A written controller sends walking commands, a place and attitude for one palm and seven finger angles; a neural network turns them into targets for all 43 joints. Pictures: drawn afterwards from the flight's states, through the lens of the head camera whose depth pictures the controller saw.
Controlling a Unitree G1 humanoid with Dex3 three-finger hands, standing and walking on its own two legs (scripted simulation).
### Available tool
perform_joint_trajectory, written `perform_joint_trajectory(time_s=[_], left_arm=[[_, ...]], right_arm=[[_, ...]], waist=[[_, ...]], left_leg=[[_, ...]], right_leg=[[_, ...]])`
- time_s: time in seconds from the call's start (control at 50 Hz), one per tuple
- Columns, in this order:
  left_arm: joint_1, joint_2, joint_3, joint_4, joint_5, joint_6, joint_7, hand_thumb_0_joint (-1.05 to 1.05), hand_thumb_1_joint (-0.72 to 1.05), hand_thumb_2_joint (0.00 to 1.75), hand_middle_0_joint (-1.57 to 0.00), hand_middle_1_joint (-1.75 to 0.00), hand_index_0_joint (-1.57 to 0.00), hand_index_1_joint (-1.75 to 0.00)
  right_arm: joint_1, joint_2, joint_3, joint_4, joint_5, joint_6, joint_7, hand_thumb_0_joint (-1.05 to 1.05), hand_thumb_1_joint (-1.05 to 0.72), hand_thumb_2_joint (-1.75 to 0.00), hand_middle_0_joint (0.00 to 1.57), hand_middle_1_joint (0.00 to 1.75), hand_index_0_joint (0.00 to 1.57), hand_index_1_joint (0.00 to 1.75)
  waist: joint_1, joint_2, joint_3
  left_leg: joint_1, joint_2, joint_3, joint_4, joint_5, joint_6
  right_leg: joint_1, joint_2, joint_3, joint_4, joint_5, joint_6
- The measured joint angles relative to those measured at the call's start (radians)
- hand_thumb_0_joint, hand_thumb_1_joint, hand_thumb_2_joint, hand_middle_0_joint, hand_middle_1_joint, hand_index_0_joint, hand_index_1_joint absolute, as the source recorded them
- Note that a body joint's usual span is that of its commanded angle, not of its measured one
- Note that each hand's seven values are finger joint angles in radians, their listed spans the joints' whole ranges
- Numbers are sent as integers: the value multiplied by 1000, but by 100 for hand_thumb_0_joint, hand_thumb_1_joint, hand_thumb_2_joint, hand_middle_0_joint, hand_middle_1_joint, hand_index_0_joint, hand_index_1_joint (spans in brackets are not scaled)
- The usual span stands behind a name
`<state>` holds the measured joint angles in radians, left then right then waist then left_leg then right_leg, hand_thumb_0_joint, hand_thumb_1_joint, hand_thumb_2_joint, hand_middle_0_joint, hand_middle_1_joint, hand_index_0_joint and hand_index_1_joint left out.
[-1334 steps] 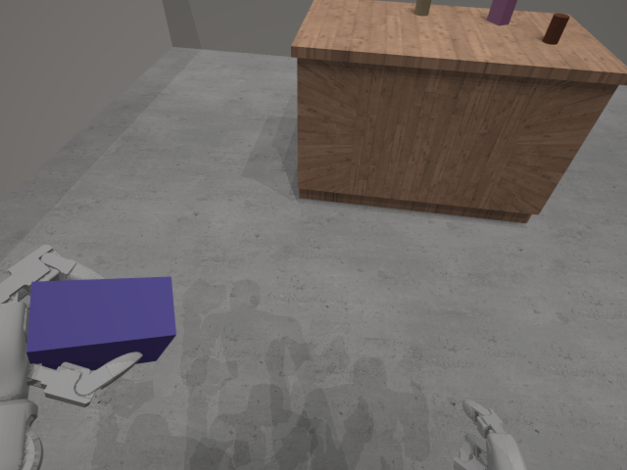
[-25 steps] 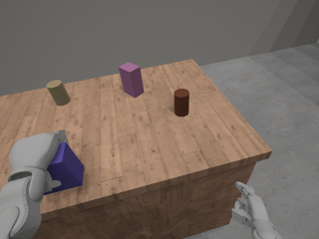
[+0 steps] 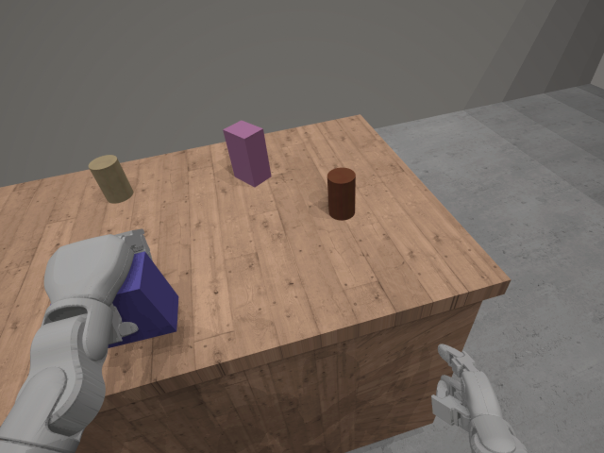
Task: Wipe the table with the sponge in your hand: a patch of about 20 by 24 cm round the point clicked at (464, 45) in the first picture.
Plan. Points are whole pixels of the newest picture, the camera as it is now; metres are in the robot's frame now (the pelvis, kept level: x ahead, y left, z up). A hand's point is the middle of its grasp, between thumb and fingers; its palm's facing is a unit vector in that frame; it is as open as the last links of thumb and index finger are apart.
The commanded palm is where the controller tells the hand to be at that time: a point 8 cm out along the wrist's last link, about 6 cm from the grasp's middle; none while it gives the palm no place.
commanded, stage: move the sponge above the wiping area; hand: left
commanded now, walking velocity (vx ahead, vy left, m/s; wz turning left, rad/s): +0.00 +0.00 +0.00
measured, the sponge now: (128, 309) +0.25 +0.29 +0.09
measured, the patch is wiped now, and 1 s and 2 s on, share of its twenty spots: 0.00 0.00 0.00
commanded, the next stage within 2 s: lower the sponge onto the table in 0.26 s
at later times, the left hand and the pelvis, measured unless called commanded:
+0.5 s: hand (106, 293) +0.24 +0.30 +0.13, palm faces +0.09 -0.02 -1.00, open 9.8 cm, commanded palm +0.20 +0.29 +0.19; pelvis +0.00 -0.01 +0.00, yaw +1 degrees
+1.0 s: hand (105, 310) +0.23 +0.30 +0.11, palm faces +0.05 -0.05 -1.00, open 9.8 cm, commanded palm +0.20 +0.29 +0.18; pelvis +0.01 +0.00 +0.00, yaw +1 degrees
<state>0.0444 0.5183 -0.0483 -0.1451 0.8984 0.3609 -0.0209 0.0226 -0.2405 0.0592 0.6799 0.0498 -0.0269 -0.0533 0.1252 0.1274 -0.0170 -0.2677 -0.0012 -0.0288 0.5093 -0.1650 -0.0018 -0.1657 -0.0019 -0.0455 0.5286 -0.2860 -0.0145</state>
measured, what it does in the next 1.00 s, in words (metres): stands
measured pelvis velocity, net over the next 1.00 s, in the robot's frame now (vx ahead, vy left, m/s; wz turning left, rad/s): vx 0.01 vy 0.00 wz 0.02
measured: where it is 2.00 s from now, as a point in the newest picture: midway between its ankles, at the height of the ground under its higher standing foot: outside the picture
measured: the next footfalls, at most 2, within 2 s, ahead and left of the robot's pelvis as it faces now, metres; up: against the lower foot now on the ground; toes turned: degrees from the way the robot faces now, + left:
none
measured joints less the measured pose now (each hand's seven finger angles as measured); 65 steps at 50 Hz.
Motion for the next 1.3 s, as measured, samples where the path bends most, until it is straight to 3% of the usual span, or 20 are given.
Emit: perform_joint_trajectory(time_s=[0.14, 0.32, 0.52, 0.7, 1.04, 1.3], left_arm=[[34, 19, 12, 7, -8, 33, -20, 0, -48, 105, -76, -136, -77, -136], [35, 24, 8, -6, -7, -40, -16, 0, -48, 105, -76, -136, -77, -136], [-22, 35, 26, 69, -12, -10, -21, 0, -48, 105, -76, -136, -77, -136], [38, 47, 56, 25, -24, -50, -37, 0, -48, 105, -76, -136, -77, -136], [73, 15, 41, 18, -5, -74, 4, 0, -48, 105, -76, -136, -77, -136], [58, -6, 22, 68, 12, -40, 18, 0, -48, 105, -76, -136, -77, -136]], right_arm=[[6, -20, -2, 0, 4, 11, -5, 1, -90, -90, 20, 30, 20, 30], [20, -25, -17, 5, 0, -18, -23, 1, -90, -90, 20, 30, 20, 30], [9, -16, -7, 9, 4, -13, -20, 1, -90, -90, 20, 30, 20, 30], [29, -27, -16, -2, -1, -14, -17, 1, -90, -90, 20, 30, 20, 30], [35, -13, -23, -4, -2, -15, -18, 1, -90, -90, 20, 30, 20, 30], [25, -3, -15, -8, 0, 1, -10, 1, -90, -90, 20, 30, 20, 30]], waist=[[5, 5, 1], [16, 4, 11], [2, 3, 4], [-1, 2, 7], [7, -7, 10], [-1, -11, 0]], left_leg=[[-2, 3, -4, 7, -3, -3], [1, 6, -19, 15, -6, -7], [-1, 9, -17, 7, -4, -11], [-4, 11, -15, 16, -15, -9], [-13, 3, -18, 26, -20, 1], [-22, 1, -10, 28, -17, 4]], right_leg=[[0, 4, -3, 6, -4, -3], [13, 9, -18, 2, -5, -8], [6, 11, -15, 0, -4, -11], [9, 14, -12, -5, -7, -9], [9, 7, -15, -11, -6, 0], [-6, 4, -8, 1, -6, 3]])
